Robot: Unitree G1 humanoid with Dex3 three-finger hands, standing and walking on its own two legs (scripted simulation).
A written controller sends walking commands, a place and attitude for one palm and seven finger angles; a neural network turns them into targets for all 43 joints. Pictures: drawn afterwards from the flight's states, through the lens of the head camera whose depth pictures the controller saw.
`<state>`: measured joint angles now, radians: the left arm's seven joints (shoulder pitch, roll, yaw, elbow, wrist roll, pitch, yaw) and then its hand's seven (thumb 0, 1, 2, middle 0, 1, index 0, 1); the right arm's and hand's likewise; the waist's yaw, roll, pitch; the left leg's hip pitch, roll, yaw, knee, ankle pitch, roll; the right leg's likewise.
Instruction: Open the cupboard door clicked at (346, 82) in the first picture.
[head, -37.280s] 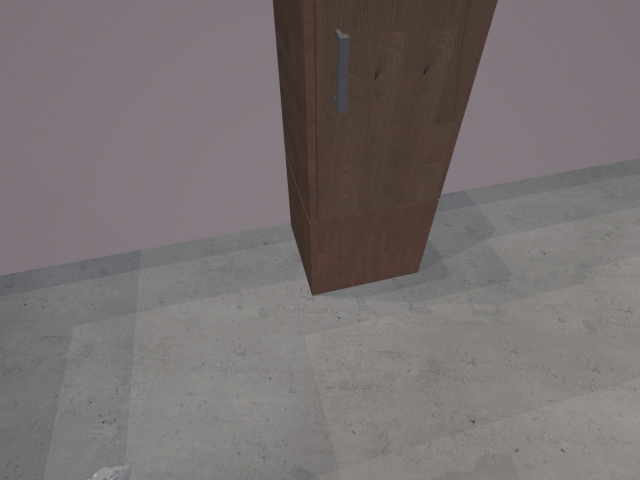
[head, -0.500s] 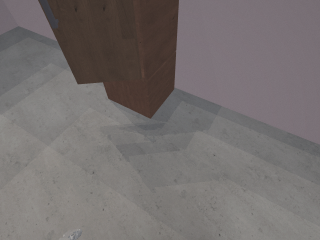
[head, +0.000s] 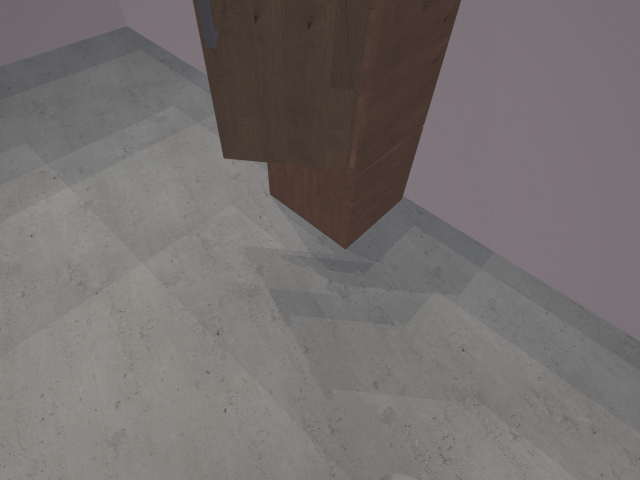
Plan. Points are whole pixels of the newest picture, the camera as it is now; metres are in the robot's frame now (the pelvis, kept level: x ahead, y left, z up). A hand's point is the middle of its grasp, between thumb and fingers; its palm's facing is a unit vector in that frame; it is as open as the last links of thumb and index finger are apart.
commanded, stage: take the last steps up to it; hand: left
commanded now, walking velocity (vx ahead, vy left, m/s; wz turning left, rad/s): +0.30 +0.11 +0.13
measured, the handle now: (207, 5) +1.00 +0.33 +0.11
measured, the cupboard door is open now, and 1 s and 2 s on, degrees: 37 37 37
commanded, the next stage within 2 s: come to a stop and stand still in 1.08 s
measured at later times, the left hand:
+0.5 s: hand out of the picture +0.12 +0.16 -0.15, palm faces +0.15 -0.96 -0.22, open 7.2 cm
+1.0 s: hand (178, 318) +0.37 +0.27 -0.16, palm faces +0.13 -0.97 -0.22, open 7.3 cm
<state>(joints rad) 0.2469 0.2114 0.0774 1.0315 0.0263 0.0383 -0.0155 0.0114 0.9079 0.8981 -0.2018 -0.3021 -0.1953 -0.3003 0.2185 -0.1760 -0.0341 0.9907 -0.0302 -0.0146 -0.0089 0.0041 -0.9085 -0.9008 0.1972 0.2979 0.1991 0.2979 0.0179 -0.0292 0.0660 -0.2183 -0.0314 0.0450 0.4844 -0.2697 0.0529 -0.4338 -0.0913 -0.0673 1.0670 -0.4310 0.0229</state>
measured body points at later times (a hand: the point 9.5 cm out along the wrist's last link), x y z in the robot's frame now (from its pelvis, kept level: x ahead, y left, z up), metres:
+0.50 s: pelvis +0.14 -0.02 +0.01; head +0.17 -0.03 +0.46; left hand +0.12 +0.21 -0.13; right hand +0.18 -0.25 -0.15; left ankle +0.19 +0.15 -0.67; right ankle +0.09 -0.12 -0.74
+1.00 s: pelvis +0.32 +0.08 +0.00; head +0.35 +0.07 +0.45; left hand +0.37 +0.33 -0.14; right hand +0.36 -0.16 -0.15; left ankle +0.31 +0.16 -0.74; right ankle +0.39 -0.03 -0.69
